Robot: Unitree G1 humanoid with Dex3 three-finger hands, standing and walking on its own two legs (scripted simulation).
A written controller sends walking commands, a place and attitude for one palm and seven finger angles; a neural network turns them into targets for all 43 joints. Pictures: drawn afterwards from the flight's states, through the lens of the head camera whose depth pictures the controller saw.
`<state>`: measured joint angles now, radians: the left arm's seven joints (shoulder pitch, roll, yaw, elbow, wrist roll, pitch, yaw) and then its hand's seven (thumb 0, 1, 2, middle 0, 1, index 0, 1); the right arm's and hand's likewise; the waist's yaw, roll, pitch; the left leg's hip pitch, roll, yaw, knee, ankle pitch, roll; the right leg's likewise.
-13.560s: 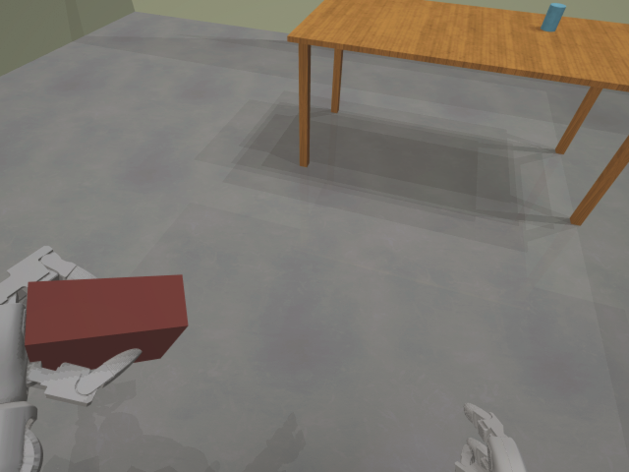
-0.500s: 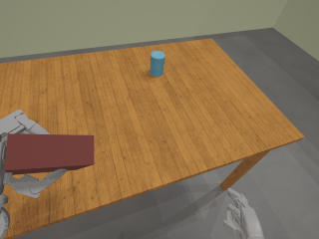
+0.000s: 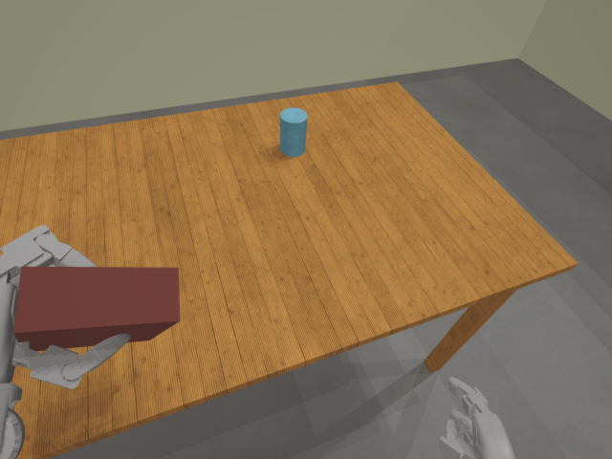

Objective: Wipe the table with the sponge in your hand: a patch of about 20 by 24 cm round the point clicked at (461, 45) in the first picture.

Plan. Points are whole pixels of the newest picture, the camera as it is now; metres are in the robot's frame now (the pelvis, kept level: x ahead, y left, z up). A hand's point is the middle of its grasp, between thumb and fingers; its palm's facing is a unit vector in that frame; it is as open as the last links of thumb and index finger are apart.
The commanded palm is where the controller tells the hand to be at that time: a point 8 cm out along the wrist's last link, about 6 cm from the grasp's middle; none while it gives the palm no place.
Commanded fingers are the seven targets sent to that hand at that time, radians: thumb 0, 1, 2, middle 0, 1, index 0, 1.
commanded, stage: look again from close up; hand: left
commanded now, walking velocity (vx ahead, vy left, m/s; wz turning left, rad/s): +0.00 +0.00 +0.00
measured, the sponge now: (120, 310) +0.23 +0.21 +0.13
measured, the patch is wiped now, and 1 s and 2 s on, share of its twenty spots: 0.00 0.00 0.00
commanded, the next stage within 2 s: turn the palm down, sponge in hand in 0.24 s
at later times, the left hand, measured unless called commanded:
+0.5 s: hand (33, 260) +0.24 +0.28 +0.19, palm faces +0.42 -0.79 -0.45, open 9.3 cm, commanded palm +0.16 +0.27 +0.17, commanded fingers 0.00 0.10 1.30 -1.20 -1.60 -1.20 -1.60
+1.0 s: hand (107, 334) +0.21 +0.22 +0.12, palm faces +0.23 -0.58 -0.78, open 9.3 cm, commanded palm +0.16 +0.26 +0.16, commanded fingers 0.00 0.10 1.30 -1.20 -1.60 -1.20 -1.60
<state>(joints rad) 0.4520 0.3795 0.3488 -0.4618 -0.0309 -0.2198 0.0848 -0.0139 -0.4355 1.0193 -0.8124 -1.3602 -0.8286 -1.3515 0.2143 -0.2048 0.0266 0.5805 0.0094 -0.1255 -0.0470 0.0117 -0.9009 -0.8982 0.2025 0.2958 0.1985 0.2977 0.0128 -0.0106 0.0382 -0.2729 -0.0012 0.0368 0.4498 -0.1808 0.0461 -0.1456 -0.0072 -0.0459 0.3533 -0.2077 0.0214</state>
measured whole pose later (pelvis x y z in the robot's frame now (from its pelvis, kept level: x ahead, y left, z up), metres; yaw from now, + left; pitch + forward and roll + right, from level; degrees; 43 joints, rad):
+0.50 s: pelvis -0.01 -0.01 -0.01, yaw +0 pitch -2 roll -1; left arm 0.15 0.50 0.42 -0.36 -0.03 0.05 0.01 -0.01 -0.43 1.02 -0.81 -1.37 -0.82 -1.36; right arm 0.16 -0.24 0.06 0.62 0.02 -0.09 -0.02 0.01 -0.90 -0.90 0.20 0.30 0.20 0.30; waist 0.05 0.01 0.04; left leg -0.28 -0.01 0.04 0.51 -0.20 0.04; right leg -0.19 -0.01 -0.03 0.49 -0.27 0.01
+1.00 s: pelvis -0.02 -0.06 -0.02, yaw +2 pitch -1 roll +0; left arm 0.30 0.55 0.28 -0.29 0.23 0.01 0.00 -0.01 -0.43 1.02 -0.80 -1.37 -0.82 -1.37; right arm 0.15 -0.25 0.04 0.60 0.00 -0.07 -0.09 0.01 -0.90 -0.90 0.20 0.30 0.20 0.30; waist 0.05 0.07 0.02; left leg -0.36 0.03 -0.02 0.62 -0.24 -0.02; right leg -0.27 0.03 -0.09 0.63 -0.34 -0.06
